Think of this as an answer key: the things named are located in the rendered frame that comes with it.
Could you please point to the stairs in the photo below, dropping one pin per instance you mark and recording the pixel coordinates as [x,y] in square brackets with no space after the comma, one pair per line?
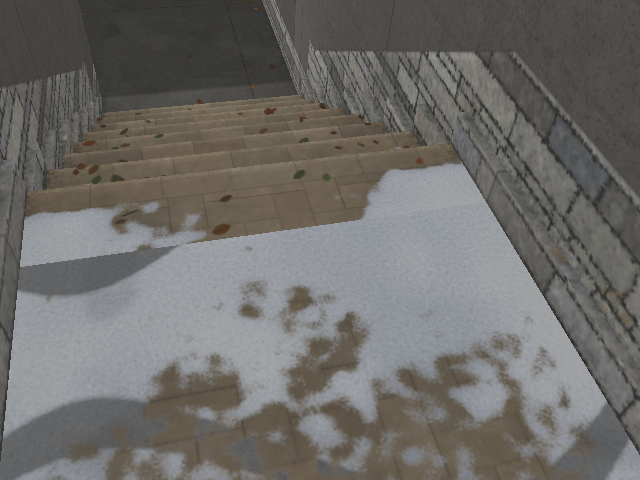
[136,144]

